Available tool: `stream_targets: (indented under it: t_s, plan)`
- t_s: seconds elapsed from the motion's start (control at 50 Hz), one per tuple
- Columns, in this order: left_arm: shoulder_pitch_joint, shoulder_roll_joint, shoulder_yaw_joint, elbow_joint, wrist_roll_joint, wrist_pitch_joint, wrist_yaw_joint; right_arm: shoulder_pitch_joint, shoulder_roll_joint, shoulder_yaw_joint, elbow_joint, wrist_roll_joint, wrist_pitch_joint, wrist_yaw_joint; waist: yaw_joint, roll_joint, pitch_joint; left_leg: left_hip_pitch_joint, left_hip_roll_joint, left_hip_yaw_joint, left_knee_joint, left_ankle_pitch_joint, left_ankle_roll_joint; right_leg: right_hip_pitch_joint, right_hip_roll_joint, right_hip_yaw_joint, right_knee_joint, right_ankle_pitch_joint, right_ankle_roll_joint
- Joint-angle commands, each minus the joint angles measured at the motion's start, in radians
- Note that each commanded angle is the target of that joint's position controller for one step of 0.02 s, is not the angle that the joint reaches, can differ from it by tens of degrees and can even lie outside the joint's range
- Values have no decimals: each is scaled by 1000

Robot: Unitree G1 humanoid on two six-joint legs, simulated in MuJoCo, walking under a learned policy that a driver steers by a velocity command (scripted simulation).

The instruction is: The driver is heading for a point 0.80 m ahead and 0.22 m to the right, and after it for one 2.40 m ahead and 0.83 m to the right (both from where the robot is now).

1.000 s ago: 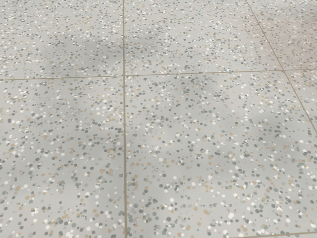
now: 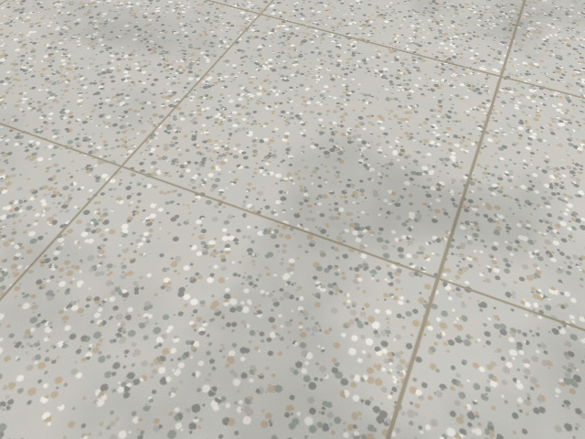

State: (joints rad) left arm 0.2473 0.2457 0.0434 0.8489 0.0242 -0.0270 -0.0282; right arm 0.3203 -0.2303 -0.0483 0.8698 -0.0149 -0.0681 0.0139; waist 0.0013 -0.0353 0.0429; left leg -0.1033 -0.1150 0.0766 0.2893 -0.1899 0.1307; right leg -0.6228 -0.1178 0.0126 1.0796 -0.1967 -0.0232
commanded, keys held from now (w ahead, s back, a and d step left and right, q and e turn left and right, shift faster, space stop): w+e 0.78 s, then w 0.22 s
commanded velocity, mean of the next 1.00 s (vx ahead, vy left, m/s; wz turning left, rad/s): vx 0.50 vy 0.00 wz -0.44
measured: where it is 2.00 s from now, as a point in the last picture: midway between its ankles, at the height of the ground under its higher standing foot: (382, 359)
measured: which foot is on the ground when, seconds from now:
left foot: down 0.00-0.34, up 0.36-0.80, down 0.82-1.00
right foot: up 0.00-0.30, down 0.32-0.84, up 0.86-1.00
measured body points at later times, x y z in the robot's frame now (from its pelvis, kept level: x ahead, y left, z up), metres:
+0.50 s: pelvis +0.27 -0.06 -0.01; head +0.30 -0.07 +0.44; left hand +0.39 +0.20 -0.14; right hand +0.31 -0.33 -0.13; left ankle +0.29 +0.10 -0.66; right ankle +0.27 -0.10 -0.74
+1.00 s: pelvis +0.56 -0.09 +0.00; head +0.58 -0.09 +0.45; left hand +0.76 +0.11 -0.14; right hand +0.51 -0.37 -0.11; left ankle +0.63 -0.03 -0.74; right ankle +0.45 -0.17 -0.66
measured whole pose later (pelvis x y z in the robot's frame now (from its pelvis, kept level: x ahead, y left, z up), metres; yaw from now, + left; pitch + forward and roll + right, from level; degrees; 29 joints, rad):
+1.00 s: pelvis +0.56 -0.09 +0.00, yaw -30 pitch +1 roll +0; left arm 0.29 0.30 0.06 0.83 0.04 -0.04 -0.03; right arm 0.26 -0.26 -0.03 0.81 -0.03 -0.08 0.00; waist 0.01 -0.04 0.03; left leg -0.25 -0.03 0.04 0.42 -0.18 0.05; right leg -0.43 0.05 0.07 1.10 -0.34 -0.07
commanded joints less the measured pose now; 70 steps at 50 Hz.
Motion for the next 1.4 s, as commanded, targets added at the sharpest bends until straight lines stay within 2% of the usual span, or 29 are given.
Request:
stream_targets:
  t_s: [0.02,0.2,0.26,0.3,0.32,0.34,0.36,0.38,0.42,0.44,0.52,0.72,0.76,0.8,0.82,0.84,0.86,0.88,0.9,0.96,1.04,1.14,1.2,1.28,1.3,1.32,1.34,1.36,1.4]
  plan:
    - [-4,62,18,-29,-8,6,-6,57,-116,-22,-21,1,-26,-6,-14,80,25,26,277,-109,-159,389,5,-77,22,34,-56,116,-7]
    - [-219,17,-12,-96,3,-8,-23,150,-98,4,60,-5,-30,-43,-57,84,74,223,312,48,-112,700,-36,-55,98,-119,-426,192,-56]
    - [-131,41,-3,-80,3,-6,-15,134,-145,-2,75,-9,-20,-62,-2,133,1,280,334,88,85,1132,-55,100,185,-186,-458,44,-117]
    - [77,95,23,-20,9,-14,-6,97,-180,-11,65,-15,-6,-65,93,146,-107,212,349,98,393,1132,-52,337,225,-157,-515,-23,-176]
    - [225,142,46,18,22,-19,3,46,-189,-12,39,-7,-7,-59,183,98,-176,41,318,117,661,881,-55,565,166,-47,-604,-18,-233]
    - [260,259,81,19,26,-12,19,92,-87,9,-13,2,-19,-38,130,-130,-266,-346,155,118,1051,16,-90,876,-133,383,-595,40,-372]
    - [220,256,84,14,-16,-4,14,29,-124,-1,-51,-2,-30,-28,119,-107,-315,-593,38,-84,1243,-323,-98,957,-222,752,-744,36,-471]
    - [155,228,78,10,-27,0,18,-43,-130,4,-78,-6,-45,-19,97,-6,-155,-675,128,-153,1177,-207,-87,831,-198,590,-791,25,-425]
    - [66,130,54,1,-20,-3,21,-46,-130,2,-78,-2,-48,-15,11,101,-7,-581,188,-130,1004,-126,-102,574,-117,413,-845,169,-329]
    - [46,110,46,1,-23,-10,25,-34,-119,5,-81,-20,-27,-14,-20,95,6,-520,205,-129,946,-124,-123,493,-68,346,-859,229,-303]
    - [77,162,54,5,-26,-40,22,-64,-89,14,-110,-36,27,-3,-34,29,-8,-473,212,-80,773,-54,-175,400,19,239,-879,365,-275]
    - [228,188,63,8,-10,-26,34,-398,-109,28,-240,-14,12,7,96,-39,-7,-534,144,-84,344,149,-167,618,14,326,-772,452,-199]
    - [181,207,68,-12,-6,-28,42,-341,-136,21,-234,-11,2,5,53,-50,-15,-413,129,-104,266,102,-142,603,-3,358,-729,473,-170]
    - [120,224,70,-28,-7,-37,36,-131,-179,1,-168,-10,-12,-10,-48,-25,-98,-126,86,-78,189,58,-102,546,38,329,-548,606,-129]
    - [126,191,60,-30,-16,-46,26,9,-219,-13,-139,-25,-25,-23,-108,38,-192,87,170,-147,161,29,-63,462,102,271,-336,513,-104]
    - [185,94,34,-59,-36,-54,23,131,-297,-31,-144,-49,-26,-39,-121,184,-340,323,437,-476,121,-175,4,278,190,168,-40,113,-76]
    - [272,100,32,-70,-33,-50,21,90,-331,-47,-128,-37,-8,-33,-43,390,-378,372,553,-895,-25,-229,108,65,276,105,126,-342,-63]
    - [249,148,35,-27,-4,-35,29,3,-227,-30,-148,-25,0,-24,-21,181,-210,236,519,-806,-32,-352,105,-3,188,132,196,-265,-69]
    - [166,143,33,-31,5,-32,18,-48,-153,-14,-152,-15,-2,-16,-29,69,-103,106,461,-645,-45,-310,88,11,160,121,163,-183,-65]
    - [115,105,22,-48,19,-16,-1,-46,-121,-2,-106,-15,-19,-12,5,128,-28,-42,345,-375,-89,12,42,76,113,101,45,-130,-44]
    - [41,91,11,-76,21,-6,-12,19,-139,-9,-57,2,-45,-1,11,131,-28,-22,342,-271,-128,185,72,15,101,75,-40,-61,-21]
    - [-127,27,-29,-116,11,-18,-15,56,-132,-3,-11,5,-34,2,-14,134,-5,-69,276,-89,-87,603,38,130,90,-54,-355,98,10]
    - [-145,41,-31,-108,3,-25,-3,104,-147,-5,24,7,-25,1,-28,156,-41,-8,285,-87,-8,684,9,214,121,-65,-453,141,-5]
    - [33,96,-14,-27,29,-51,22,104,-131,1,43,18,-11,-13,48,71,-105,-24,235,-82,265,534,-53,502,105,-23,-669,329,-63]
    - [130,165,-1,-14,44,-61,30,148,-86,16,17,19,-14,-19,56,-61,-216,-162,189,-41,462,148,-85,717,-119,164,-582,791,-110]
    - [142,185,10,-13,13,-46,34,300,-5,36,50,54,6,-26,27,-217,-377,-278,77,-39,720,-444,-101,857,-330,373,-580,1034,-289]
    - [121,136,3,-22,-31,-33,31,243,-95,13,71,31,34,-37,48,-92,-344,-293,86,-113,772,-481,-101,751,-290,353,-632,889,-297]
    - [46,105,-8,-28,-30,-28,36,167,-97,7,53,15,45,-35,25,-77,-221,-330,104,-123,790,-438,-101,647,-243,287,-693,739,-269]
    - [-52,67,-20,-37,-17,-24,54,98,-82,3,45,-1,61,-31,-17,-69,-95,-308,145,-125,742,-319,-114,480,-177,172,-777,613,-207]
